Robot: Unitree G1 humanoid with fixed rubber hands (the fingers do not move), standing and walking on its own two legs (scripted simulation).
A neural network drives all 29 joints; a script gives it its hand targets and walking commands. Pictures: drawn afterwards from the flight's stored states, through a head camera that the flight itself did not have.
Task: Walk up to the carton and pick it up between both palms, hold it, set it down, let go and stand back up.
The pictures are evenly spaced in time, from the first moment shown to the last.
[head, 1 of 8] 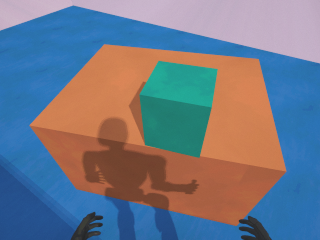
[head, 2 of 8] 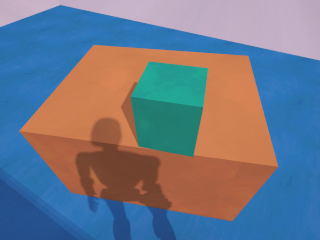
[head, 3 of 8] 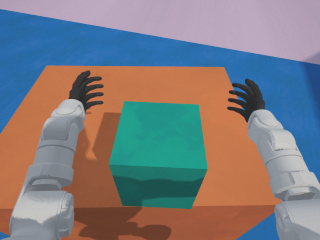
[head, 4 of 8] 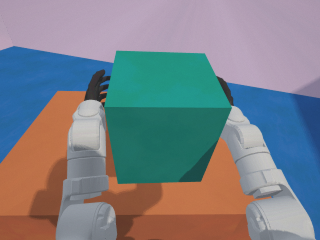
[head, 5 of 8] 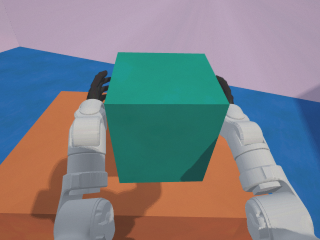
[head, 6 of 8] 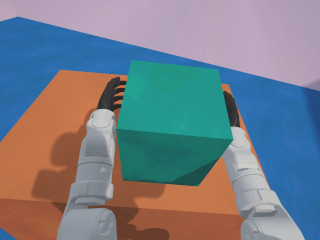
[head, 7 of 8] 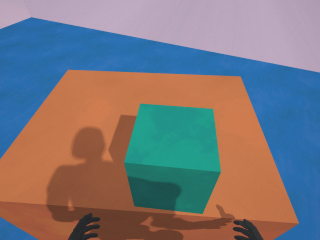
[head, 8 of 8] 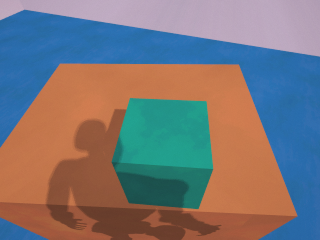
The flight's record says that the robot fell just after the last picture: no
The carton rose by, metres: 0.22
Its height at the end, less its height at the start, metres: +0.00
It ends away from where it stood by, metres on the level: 0.02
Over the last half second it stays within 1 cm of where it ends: yes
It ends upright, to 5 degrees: yes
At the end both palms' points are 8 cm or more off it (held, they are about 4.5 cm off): yes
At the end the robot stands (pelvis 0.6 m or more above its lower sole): yes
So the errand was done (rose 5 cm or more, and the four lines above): yes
